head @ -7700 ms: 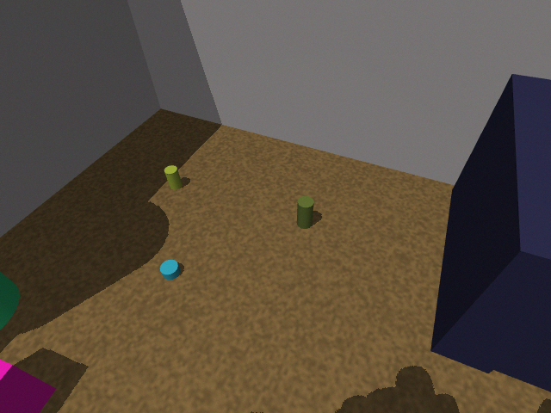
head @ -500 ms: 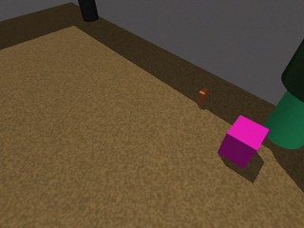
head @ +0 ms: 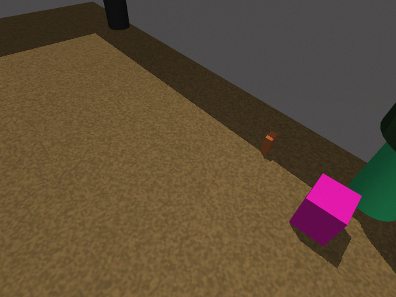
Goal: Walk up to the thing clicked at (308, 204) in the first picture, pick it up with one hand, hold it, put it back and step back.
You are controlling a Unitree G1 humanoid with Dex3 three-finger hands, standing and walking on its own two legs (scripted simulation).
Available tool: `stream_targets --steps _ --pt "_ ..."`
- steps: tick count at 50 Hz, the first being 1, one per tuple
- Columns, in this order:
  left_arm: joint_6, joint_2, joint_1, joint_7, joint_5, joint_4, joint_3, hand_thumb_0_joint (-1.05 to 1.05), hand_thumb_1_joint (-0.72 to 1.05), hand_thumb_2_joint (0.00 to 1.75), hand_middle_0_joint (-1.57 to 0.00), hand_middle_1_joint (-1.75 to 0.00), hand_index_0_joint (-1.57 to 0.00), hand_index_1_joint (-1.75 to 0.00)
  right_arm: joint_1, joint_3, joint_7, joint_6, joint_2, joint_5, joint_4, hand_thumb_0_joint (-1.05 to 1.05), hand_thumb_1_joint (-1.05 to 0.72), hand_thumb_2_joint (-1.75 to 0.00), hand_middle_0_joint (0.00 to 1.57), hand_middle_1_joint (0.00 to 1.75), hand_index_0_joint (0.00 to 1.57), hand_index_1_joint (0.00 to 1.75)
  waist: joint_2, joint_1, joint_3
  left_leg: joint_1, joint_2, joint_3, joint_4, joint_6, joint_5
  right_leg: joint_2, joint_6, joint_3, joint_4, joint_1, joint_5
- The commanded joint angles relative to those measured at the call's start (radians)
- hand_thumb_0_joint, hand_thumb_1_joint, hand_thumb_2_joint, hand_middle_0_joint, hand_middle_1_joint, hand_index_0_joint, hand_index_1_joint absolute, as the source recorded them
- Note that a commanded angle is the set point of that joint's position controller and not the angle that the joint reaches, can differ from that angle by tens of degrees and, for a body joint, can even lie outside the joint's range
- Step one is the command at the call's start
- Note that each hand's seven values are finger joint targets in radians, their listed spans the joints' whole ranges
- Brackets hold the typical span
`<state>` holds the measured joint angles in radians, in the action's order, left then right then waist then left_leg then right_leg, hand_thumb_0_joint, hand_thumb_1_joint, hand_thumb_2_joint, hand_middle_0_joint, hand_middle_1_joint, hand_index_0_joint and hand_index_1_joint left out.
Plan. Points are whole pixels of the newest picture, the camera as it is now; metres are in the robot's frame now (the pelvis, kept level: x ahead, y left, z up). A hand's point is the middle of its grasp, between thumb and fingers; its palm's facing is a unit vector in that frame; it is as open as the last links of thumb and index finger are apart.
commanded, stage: walk up
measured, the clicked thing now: out of the picture -0.57 -0.98 -0.70
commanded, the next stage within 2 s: none
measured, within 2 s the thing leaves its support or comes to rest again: neither
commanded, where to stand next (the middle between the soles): +0.52 -0.06 m, yaw -2 degrees
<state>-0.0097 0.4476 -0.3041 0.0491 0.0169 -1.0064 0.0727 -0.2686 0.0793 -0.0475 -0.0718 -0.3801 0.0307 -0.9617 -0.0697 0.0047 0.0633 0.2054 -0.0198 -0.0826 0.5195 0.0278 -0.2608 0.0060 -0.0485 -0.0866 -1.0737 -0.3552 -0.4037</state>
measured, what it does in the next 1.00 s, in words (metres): walks ahead: right foot, then left foot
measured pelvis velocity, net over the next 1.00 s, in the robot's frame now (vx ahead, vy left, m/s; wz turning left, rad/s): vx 0.37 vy -0.04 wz -0.05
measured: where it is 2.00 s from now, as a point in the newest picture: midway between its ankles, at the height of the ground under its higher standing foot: (207, 258)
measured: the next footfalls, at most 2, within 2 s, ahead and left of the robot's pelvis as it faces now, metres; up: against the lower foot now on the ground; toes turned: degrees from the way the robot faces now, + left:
right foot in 0.32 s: +0.29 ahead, -0.16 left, +0.00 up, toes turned -6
left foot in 0.78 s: +0.45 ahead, +0.08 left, +0.00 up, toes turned +3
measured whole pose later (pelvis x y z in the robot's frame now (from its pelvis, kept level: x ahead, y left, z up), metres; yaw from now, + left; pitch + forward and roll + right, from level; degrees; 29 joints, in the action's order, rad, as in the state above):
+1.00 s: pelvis +0.37 -0.04 +0.00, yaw -3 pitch -3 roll +0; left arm 0.01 0.44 -0.35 0.05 0.01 -0.85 0.06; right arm -0.33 0.03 -0.03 -0.11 -0.37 0.01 -0.80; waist -0.07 0.01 0.08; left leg 0.23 -0.05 -0.08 0.52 0.01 -0.23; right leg -0.01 -0.03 -0.05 -1.05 -0.43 -0.40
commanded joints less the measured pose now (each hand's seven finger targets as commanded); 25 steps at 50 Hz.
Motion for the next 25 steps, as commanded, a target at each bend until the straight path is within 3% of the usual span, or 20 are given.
stream_targets --steps 1,5,7,10,13,14,15,16,17,18,19,20,21,22,23,24,25 --pt "0.038 0.167 -0.031 0.003 -0.008 0.078 0.041 0.00 0.90 0.90 -0.20 -0.30 -0.20 -0.30 -0.023 0.059 0.027 -0.038 -0.252 -0.015 0.092 0.00 -0.90 -0.90 0.20 0.30 0.20 0.30 0.168 -0.002 0.046 -0.095 -0.249 0.268 -0.322 0.131 0.077 -0.067 0.038 -0.059 0.043 -0.179 0.130" --pt "0.036 0.155 0.035 0.018 -0.004 0.133 0.035 0.00 0.90 0.90 -0.20 -0.30 -0.20 -0.30 -0.042 0.065 0.029 -0.042 -0.269 -0.016 0.119 0.00 -0.90 -0.90 0.20 0.30 0.20 0.30 0.184 0.009 0.092 -0.121 -0.241 0.170 -0.338 0.154 0.168 -0.072 0.059 -0.020 0.200 -0.213 0.186" --pt "0.038 0.138 0.092 0.026 -0.001 0.162 0.034 0.00 0.90 0.90 -0.20 -0.30 -0.20 -0.30 -0.058 0.066 0.029 -0.040 -0.268 -0.017 0.130 0.00 -0.90 -0.90 0.20 0.30 0.20 0.30 0.185 0.026 0.095 -0.123 -0.228 0.122 -0.321 0.154 0.220 -0.081 0.052 0.013 0.285 -0.193 0.219" --pt "0.045 0.112 0.148 0.038 0.001 0.200 0.027 0.00 0.90 0.90 -0.20 -0.30 -0.20 -0.30 -0.058 0.063 0.028 -0.034 -0.267 -0.018 0.150 0.00 -0.90 -0.90 0.20 0.30 0.20 0.30 0.198 0.029 0.074 -0.132 -0.209 0.059 -0.263 0.144 0.303 -0.092 0.028 0.088 0.432 -0.111 0.276" --pt "0.048 0.109 0.156 0.037 0.001 0.201 0.035 0.00 0.90 0.90 -0.20 -0.30 -0.20 -0.30 -0.076 0.063 0.034 -0.024 -0.268 -0.013 0.171 0.00 -0.90 -0.90 0.20 0.30 0.20 0.30 0.184 0.027 0.045 -0.097 -0.224 0.078 -0.206 0.137 0.301 -0.069 0.005 0.129 0.452 -0.004 0.265" --pt "0.049 0.113 0.129 0.035 -0.001 0.199 0.039 0.00 0.90 0.90 -0.20 -0.30 -0.20 -0.30 -0.076 0.064 0.037 -0.021 -0.274 -0.012 0.180 0.00 -0.90 -0.90 0.20 0.30 0.20 0.30 0.179 0.014 0.028 -0.112 -0.227 0.089 -0.160 0.133 0.337 -0.059 -0.004 0.134 0.466 0.033 0.235" --pt "0.054 0.124 0.077 0.030 -0.001 0.187 0.048 0.00 0.90 0.90 -0.20 -0.30 -0.20 -0.30 -0.073 0.061 0.040 -0.018 -0.269 -0.013 0.188 0.00 -0.90 -0.90 0.20 0.30 0.20 0.30 0.129 -0.019 -0.014 -0.113 -0.217 0.081 -0.045 0.120 0.429 -0.040 -0.014 0.139 0.502 0.116 0.228" --pt "0.064 0.156 -0.008 0.021 0.000 0.167 0.066 0.00 0.90 0.90 -0.20 -0.30 -0.20 -0.30 -0.092 0.049 0.040 -0.016 -0.239 -0.016 0.197 0.00 -0.90 -0.90 0.20 0.30 0.20 0.30 0.041 -0.063 -0.082 -0.068 -0.172 0.044 0.144 0.093 0.457 -0.021 -0.034 0.138 0.548 0.271 0.223" --pt "0.073 0.206 -0.112 0.008 0.005 0.147 0.088 0.00 0.90 0.90 -0.20 -0.30 -0.20 -0.30 -0.143 0.030 0.040 -0.015 -0.193 -0.021 0.200 0.00 -0.90 -0.90 0.20 0.30 0.20 0.30 -0.101 -0.101 -0.157 0.035 -0.103 0.009 0.377 0.064 0.308 -0.087 -0.052 0.028 0.603 0.419 0.138" --pt "0.081 0.283 -0.153 -0.004 0.004 0.163 0.106 0.00 0.90 0.90 -0.20 -0.30 -0.20 -0.30 -0.192 0.007 0.036 -0.013 -0.134 -0.029 0.221 0.00 -0.90 -0.90 0.20 0.30 0.20 0.30 -0.289 -0.094 -0.194 0.259 0.033 -0.011 0.584 0.020 -0.175 -0.332 -0.140 -0.382 0.708 0.547 0.083" --pt "0.078 0.304 -0.148 -0.004 -0.014 0.167 0.107 0.00 0.90 0.90 -0.20 -0.30 -0.20 -0.30 -0.150 0.028 0.045 -0.004 -0.231 -0.028 0.206 0.00 -0.90 -0.90 0.20 0.30 0.20 0.30 -0.207 -0.114 -0.151 0.352 0.047 0.061 0.680 0.015 -0.295 -0.418 -0.245 -0.607 0.787 0.518 0.099" --pt "0.073 0.285 -0.108 -0.012 -0.029 0.180 0.105 0.00 0.90 0.90 -0.20 -0.30 -0.20 -0.30 -0.120 0.032 0.051 -0.003 -0.257 -0.022 0.193 0.00 -0.90 -0.90 0.20 0.30 0.20 0.30 -0.137 -0.104 -0.095 0.365 -0.002 0.110 0.735 0.013 -0.277 -0.423 -0.265 -0.555 0.787 0.442 0.151" --pt "0.071 0.248 -0.075 -0.017 -0.035 0.190 0.090 0.00 0.90 0.90 -0.20 -0.30 -0.20 -0.30 -0.100 0.034 0.048 -0.006 -0.250 -0.028 0.179 0.00 -0.90 -0.90 0.20 0.30 0.20 0.30 -0.064 -0.088 -0.044 0.339 -0.021 0.151 0.746 0.014 -0.233 -0.384 -0.247 -0.424 0.786 0.339 0.253" --pt "0.076 0.220 -0.032 -0.023 -0.033 0.207 0.081 0.00 0.90 0.90 -0.20 -0.30 -0.20 -0.30 -0.123 0.030 0.044 -0.004 -0.225 -0.038 0.169 0.00 -0.90 -0.90 0.20 0.30 0.20 0.30 -0.039 -0.055 -0.028 0.307 -0.034 0.172 0.706 0.017 -0.183 -0.330 -0.204 -0.284 0.760 0.288 0.326" --pt "0.081 0.198 -0.007 -0.024 -0.029 0.219 0.074 0.00 0.90 0.90 -0.20 -0.30 -0.20 -0.30 -0.131 0.024 0.035 -0.002 -0.206 -0.039 0.165 0.00 -0.90 -0.90 0.20 0.30 0.20 0.30 -0.057 -0.036 -0.020 0.289 -0.038 0.152 0.675 0.020 -0.155 -0.292 -0.192 -0.200 0.751 0.247 0.407" --pt "0.085 0.184 0.015 -0.023 -0.029 0.222 0.069 0.00 0.90 0.90 -0.20 -0.30 -0.20 -0.30 -0.152 0.024 0.031 0.006 -0.194 -0.034 0.162 0.00 -0.90 -0.90 0.20 0.30 0.20 0.30 -0.053 -0.014 -0.003 0.243 -0.051 0.147 0.633 0.014 -0.117 -0.252 -0.169 -0.129 0.762 0.170 0.402" --pt "0.091 0.170 0.014 -0.022 -0.023 0.229 0.063 0.00 0.90 0.90 -0.20 -0.30 -0.20 -0.30 -0.145 0.026 0.024 0.010 -0.192 -0.024 0.164 0.00 -0.90 -0.90 0.20 0.30 0.20 0.30 -0.047 -0.014 0.011 0.235 -0.043 0.132 0.604 0.010 -0.084 -0.224 -0.167 -0.094 0.770 0.140 0.411"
